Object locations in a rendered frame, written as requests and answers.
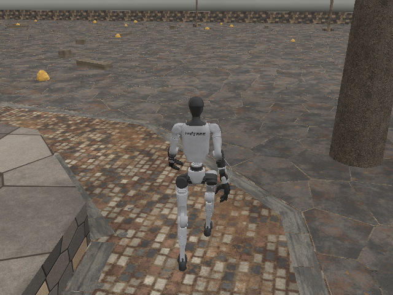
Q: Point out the robot head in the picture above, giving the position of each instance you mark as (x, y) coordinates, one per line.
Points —
(196, 105)

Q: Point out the robot left hand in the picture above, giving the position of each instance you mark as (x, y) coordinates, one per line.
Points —
(177, 162)

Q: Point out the left robot shin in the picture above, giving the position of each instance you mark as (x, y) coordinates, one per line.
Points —
(182, 239)

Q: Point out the left robot forearm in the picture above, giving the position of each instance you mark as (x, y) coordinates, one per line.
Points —
(171, 157)

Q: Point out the right robot forearm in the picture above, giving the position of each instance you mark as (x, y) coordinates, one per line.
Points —
(222, 169)

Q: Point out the robot right hand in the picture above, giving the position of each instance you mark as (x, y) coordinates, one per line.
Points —
(226, 188)

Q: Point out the left robot upper arm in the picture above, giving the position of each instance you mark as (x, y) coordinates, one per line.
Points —
(176, 130)

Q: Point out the right robot upper arm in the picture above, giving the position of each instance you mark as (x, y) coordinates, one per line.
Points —
(217, 140)

